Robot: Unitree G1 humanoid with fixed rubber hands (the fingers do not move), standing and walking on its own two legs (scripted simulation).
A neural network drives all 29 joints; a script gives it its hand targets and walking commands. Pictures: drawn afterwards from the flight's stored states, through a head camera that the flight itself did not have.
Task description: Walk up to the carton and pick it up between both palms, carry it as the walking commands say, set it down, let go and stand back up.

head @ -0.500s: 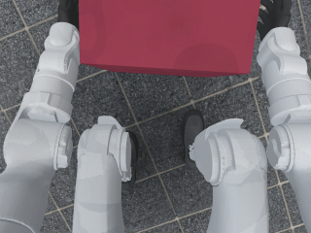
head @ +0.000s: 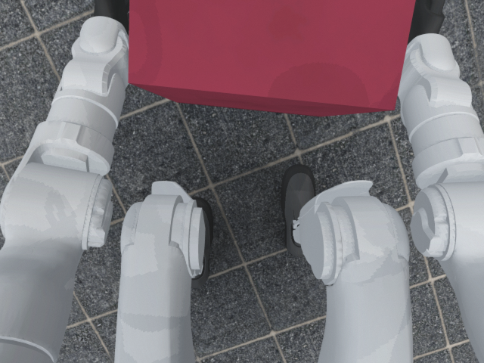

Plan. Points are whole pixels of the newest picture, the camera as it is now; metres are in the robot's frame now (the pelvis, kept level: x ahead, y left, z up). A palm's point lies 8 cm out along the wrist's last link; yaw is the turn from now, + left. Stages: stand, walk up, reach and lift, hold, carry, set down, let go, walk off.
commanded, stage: reach and lift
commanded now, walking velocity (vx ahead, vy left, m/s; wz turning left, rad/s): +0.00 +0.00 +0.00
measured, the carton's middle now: (260, 47) +0.51 -0.04 -0.23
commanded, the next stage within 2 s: none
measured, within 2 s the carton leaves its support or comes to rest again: leaves its support in 0.34 s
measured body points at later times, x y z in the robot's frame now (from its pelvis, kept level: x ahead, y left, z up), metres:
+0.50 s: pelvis -0.02 +0.00 +0.01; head +0.34 -0.03 +0.27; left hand +0.55 +0.14 -0.14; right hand +0.51 -0.25 -0.14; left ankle +0.10 +0.11 -0.34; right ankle +0.17 -0.13 -0.34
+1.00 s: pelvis -0.02 +0.00 +0.05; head +0.33 -0.03 +0.32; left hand +0.54 +0.14 -0.07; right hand +0.50 -0.25 -0.08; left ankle +0.11 +0.11 -0.34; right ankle +0.17 -0.13 -0.34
